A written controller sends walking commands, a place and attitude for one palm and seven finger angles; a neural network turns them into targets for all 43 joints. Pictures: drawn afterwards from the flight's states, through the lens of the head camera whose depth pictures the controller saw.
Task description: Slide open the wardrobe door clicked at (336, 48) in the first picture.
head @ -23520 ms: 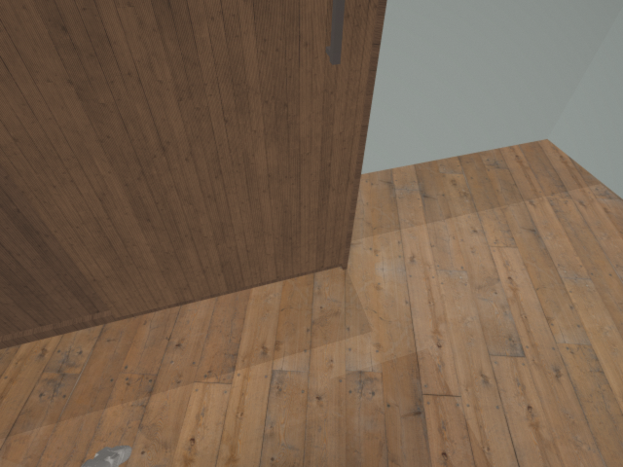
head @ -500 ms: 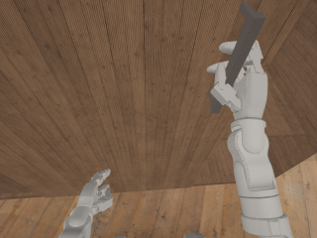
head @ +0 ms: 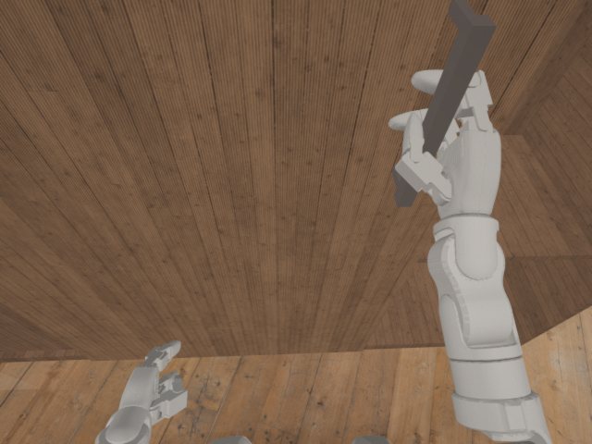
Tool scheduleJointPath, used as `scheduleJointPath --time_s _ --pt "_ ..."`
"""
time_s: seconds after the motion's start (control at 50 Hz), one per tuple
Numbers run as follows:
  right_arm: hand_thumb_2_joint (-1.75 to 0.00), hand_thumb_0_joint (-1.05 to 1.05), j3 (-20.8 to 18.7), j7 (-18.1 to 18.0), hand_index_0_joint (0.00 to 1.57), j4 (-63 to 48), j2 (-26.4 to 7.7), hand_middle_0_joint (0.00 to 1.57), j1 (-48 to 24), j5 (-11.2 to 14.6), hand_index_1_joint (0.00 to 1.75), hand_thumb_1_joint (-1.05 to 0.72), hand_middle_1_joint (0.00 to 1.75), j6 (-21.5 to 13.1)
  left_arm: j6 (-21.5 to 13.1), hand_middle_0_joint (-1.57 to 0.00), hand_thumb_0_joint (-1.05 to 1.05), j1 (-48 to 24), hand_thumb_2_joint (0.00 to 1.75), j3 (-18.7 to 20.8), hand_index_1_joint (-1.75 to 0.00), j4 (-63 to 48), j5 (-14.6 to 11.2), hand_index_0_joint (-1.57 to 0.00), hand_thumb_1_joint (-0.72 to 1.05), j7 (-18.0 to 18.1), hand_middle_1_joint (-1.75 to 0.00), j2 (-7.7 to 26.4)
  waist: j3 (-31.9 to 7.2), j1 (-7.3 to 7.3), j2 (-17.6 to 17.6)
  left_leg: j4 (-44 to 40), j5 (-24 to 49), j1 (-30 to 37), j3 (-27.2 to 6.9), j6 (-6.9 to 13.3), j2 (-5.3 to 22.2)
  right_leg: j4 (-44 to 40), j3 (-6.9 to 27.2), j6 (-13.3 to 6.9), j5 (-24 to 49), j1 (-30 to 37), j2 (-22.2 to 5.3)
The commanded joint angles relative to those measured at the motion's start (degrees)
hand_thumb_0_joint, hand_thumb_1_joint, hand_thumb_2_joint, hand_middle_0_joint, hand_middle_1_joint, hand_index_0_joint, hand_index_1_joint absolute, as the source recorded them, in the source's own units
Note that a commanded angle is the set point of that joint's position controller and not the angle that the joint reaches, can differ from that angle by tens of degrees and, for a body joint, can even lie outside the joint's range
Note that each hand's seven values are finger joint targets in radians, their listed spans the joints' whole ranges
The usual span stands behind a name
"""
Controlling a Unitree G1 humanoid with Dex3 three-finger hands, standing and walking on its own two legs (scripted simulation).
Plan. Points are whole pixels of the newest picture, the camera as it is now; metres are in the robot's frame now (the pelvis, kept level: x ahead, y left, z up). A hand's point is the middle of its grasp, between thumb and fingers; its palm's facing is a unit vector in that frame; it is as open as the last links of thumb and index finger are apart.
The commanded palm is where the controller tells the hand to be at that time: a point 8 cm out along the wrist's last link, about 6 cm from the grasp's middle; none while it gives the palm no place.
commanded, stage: step sideways, sliding the door along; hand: right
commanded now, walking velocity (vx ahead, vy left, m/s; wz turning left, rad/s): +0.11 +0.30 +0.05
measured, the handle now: (427, 120) +0.40 -0.14 +0.23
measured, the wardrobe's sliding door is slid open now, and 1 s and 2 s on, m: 0.52 0.52 0.52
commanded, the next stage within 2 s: stop walking and hold the door there in 1.40 s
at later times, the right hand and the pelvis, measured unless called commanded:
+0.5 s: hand (406, 158) +0.35 -0.11 +0.22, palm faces +0.07 +1.00 -0.02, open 6.2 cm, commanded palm +0.34 -0.09 +0.22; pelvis +0.00 +0.00 +0.00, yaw -1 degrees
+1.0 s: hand (405, 158) +0.35 -0.11 +0.22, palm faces +0.08 +1.00 -0.02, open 6.2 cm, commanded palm +0.33 -0.09 +0.22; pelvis +0.01 +0.00 +0.00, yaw -1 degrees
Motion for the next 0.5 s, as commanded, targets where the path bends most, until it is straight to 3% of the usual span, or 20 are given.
scheduleJointPath --time_s 0.0,0.04,0.06,0.08,0.1,0.12,0.16,0.2,0.22,0.24,0.26,0.28,0.32,0.36,0.4,0.44,0.48 --pt "-0.9 0.0 15.8 5.7 0.45 -19.4 6.0 0.45 -29.5 -0.1 1.4 -0.9 1.4 -7.6 -3.8 -0.2 0.0 -7.6 0.9 0.9 -0.3 -9.3 0.2 -0.2 0.9 0.1 -0.3 4.0 -24.0 6.55 5.5 -9.3 4.7 2.3 -10.9 0.0 8.1 -1.0 -1.2 -7.1 6.5 10.5 -0.3" --pt "-0.9 0.0 15.4 5.6 0.45 -19.9 5.3 0.45 -29.4 -0.1 1.4 -0.9 1.4 -7.8 -3.9 -0.2 0.0 -7.7 0.9 1.0 -0.3 -8.9 0.4 -0.2 0.9 0.1 -0.3 4.4 -24.8 6.43 4.1 -8.2 6.6 1.9 -10.5 -0.1 7.9 -2.0 -0.4 -7.3 9.8 12.5 -1.1" --pt "-0.9 0.0 15.7 5.5 0.45 -20.9 5.1 0.45 -28.8 0.1 1.4 -0.9 1.4 -7.7 -4.1 -0.2 0.0 -8.2 0.9 1.2 -0.3 -8.8 0.2 -0.2 0.9 0.1 -0.3 5.0 -24.4 6.35 0.2 -6.4 7.8 0.5 -8.6 -0.9 6.3 -3.8 0.9 -7.7 12.8 15.1 -3.0" --pt "-0.9 0.0 16.6 5.9 0.45 -21.2 6.7 0.45 -28.7 0.1 1.4 -0.9 1.4 -8.0 -4.0 -0.2 0.0 -7.6 0.9 0.8 -0.3 -9.3 0.8 -0.2 0.9 -0.2 -0.3 5.1 -25.4 6.42 -2.4 -4.4 9.3 2.9 -5.6 -1.5 5.6 -4.4 1.9 -8.3 18.3 14.2 -5.0" --pt "-0.9 0.0 16.7 6.5 0.45 -21.3 6.3 0.45 -28.6 -0.1 1.4 -0.9 1.4 -8.1 -4.1 -0.2 0.0 -7.7 0.9 1.1 -0.3 -9.6 0.7 -0.2 0.9 -0.3 -0.3 5.1 -26.3 6.19 -4.0 -4.0 10.8 4.2 -4.8 -2.2 5.0 -3.7 2.0 -8.5 23.5 14.9 -6.4" --pt "-0.9 0.0 16.2 6.8 0.45 -21.7 5.5 0.45 -28.9 -0.2 1.4 -0.9 1.4 -8.3 -3.9 -0.2 0.0 -7.3 0.9 1.1 -0.3 -9.8 0.7 -0.2 0.9 -0.5 -0.3 5.2 -26.2 6.23 -3.1 -4.5 11.6 6.0 -4.6 -2.2 5.3 -2.5 1.6 -8.4 25.3 13.9 -6.7" --pt "-0.9 0.0 15.4 6.6 0.45 -21.0 4.0 0.45 -28.0 -0.5 1.4 -0.9 1.4 -7.7 -3.7 -0.2 0.0 -7.1 0.9 1.4 -0.3 -9.4 0.1 -0.2 0.9 -0.5 -0.3 5.2 -25.9 6.45 1.4 -6.6 17.0 6.5 -6.4 -1.3 6.4 0.0 -0.3 -7.1 25.1 15.2 -4.6" --pt "-0.9 0.0 16.4 7.0 0.45 -21.0 5.4 0.45 -28.4 -0.6 1.4 -0.9 1.4 -7.9 -3.6 -0.2 0.0 -7.1 0.9 1.5 -0.3 -9.6 0.4 -0.2 0.9 -0.8 -0.3 5.1 -26.8 7.0 4.3 -6.0 21.4 7.5 -7.9 0.2 8.4 1.6 -1.0 -6.2 24.1 13.8 -2.7" --pt "-0.9 0.0 15.9 6.9 0.45 -20.7 4.9 0.45 -28.3 -0.5 1.4 -0.9 1.4 -7.9 -3.4 -0.2 0.0 -7.3 0.9 1.6 -0.3 -9.5 0.5 -0.2 0.9 -0.8 -0.3 5.2 -26.7 7.07 4.8 -5.5 19.7 6.4 -8.5 0.4 8.8 1.2 -0.9 -6.2 21.5 13.4 -2.4" --pt "-0.9 0.0 16.0 6.8 0.45 -20.9 5.2 0.45 -28.5 -0.4 1.4 -0.9 1.4 -7.9 -3.2 -0.2 0.0 -7.6 0.9 1.5 -0.3 -9.5 0.5 -0.2 0.9 -0.8 -0.3 5.1 -26.7 6.98 4.1 -5.1 16.8 5.8 -8.3 0.1 8.6 -0.1 -0.3 -6.5 19.3 12.9 -2.9" --pt "-0.9 0.0 15.8 6.5 0.45 -21.6 4.8 0.45 -27.8 -0.1 1.4 -0.9 1.4 -7.7 -3.2 -0.2 0.0 -8.6 0.9 1.5 -0.3 -9.4 0.3 -0.2 0.9 -0.7 -0.3 5.3 -25.5 6.56 -0.5 -4.3 12.3 3.4 -6.9 -1.0 6.9 -2.5 0.4 -7.2 17.3 14.3 -4.3" --pt "-0.9 0.0 16.1 6.6 0.45 -21.3 6.1 0.45 -27.8 -0.2 1.4 -0.9 1.4 -7.9 -2.9 -0.2 0.0 -8.1 0.9 1.1 -0.3 -9.9 0.8 -0.2 0.9 -0.8 -0.3 5.2 -25.3 6.53 -2.4 -3.1 10.0 4.7 -4.8 -1.7 5.9 -3.8 1.3 -7.9 18.9 12.5 -5.8" --pt "-0.9 0.0 16.1 7.0 0.45 -21.7 5.6 0.45 -29.5 -0.4 1.4 -0.9 1.4 -8.1 -2.7 -0.2 0.0 -8.2 0.9 1.1 -0.3 -10.4 0.6 -0.2 0.9 -1.0 -0.3 5.3 -25.5 6.34 -4.8 -2.1 8.0 6.3 -3.8 -2.2 4.9 -3.7 1.7 -8.5 21.6 11.2 -7.3" --pt "-0.9 0.0 15.7 6.8 0.45 -21.7 4.6 0.45 -29.3 -0.4 1.4 -0.9 1.4 -7.7 -2.5 -0.2 0.0 -8.5 0.9 1.1 -0.3 -10.4 0.1 -0.2 0.9 -0.8 -0.3 5.2 -24.5 6.21 -3.6 -2.8 7.4 6.3 -3.8 -2.3 4.6 -3.5 0.8 -8.3 18.9 11.2 -6.9" --pt "-0.9 0.0 16.4 7.0 0.45 -20.9 6.0 0.45 -29.7 -0.6 1.4 -0.9 1.4 -7.7 -2.5 -0.2 0.0 -8.2 0.9 1.0 -0.3 -10.6 0.3 -0.2 0.9 -0.9 -0.3 4.8 -24.9 6.31 -0.8 -4.8 9.2 6.2 -4.9 -1.7 5.4 -1.5 -0.1 -7.7 17.7 11.1 -5.1" --pt "-0.9 0.0 15.6 6.7 0.45 -21.0 4.7 0.45 -30.0 -0.6 1.4 -0.9 1.4 -7.7 -2.5 -0.2 0.0 -8.0 0.9 1.4 -0.3 -10.3 0.2 -0.2 0.9 -0.7 -0.3 4.7 -26.1 6.6 4.6 -7.3 12.9 6.3 -8.3 -0.3 7.7 1.0 -1.3 -6.9 15.0 11.9 -2.2" --pt "-0.9 0.0 15.9 6.5 0.45 -21.2 5.6 0.45 -28.9 -0.4 1.4 -0.9 1.4 -7.5 -2.6 -0.2 0.0 -8.2 0.9 1.1 -0.3 -9.8 0.5 -0.2 0.9 -0.6 -0.3 4.8 -25.5 6.78 3.5 -6.5 11.5 4.5 -8.1 0.0 7.6 -0.8 -0.9 -7.0 12.8 12.2 -1.9"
